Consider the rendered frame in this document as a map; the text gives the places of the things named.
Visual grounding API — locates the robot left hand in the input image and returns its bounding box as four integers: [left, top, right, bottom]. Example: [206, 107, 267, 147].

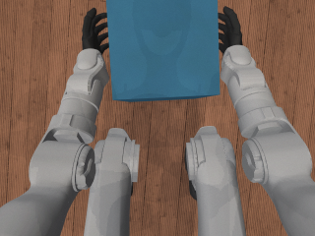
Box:
[82, 7, 109, 55]

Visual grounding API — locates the robot right thigh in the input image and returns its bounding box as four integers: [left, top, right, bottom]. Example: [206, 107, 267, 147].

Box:
[186, 134, 247, 236]

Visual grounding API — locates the right robot shin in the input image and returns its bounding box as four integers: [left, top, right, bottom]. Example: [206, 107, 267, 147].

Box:
[191, 126, 236, 191]

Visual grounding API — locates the robot right forearm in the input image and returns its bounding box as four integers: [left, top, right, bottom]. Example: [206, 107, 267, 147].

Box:
[220, 44, 313, 172]

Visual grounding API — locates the robot right hand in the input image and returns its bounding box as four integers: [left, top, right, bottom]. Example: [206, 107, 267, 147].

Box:
[218, 6, 243, 56]

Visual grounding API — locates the carton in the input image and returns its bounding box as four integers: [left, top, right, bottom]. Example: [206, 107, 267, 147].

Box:
[106, 0, 221, 102]

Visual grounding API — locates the robot left upper arm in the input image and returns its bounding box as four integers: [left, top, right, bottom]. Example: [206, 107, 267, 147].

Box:
[0, 141, 96, 236]

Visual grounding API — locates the robot right upper arm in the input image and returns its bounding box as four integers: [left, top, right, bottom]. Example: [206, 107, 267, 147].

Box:
[241, 132, 315, 236]

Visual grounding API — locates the robot left forearm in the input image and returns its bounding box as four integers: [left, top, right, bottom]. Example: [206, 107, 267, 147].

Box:
[29, 48, 109, 181]

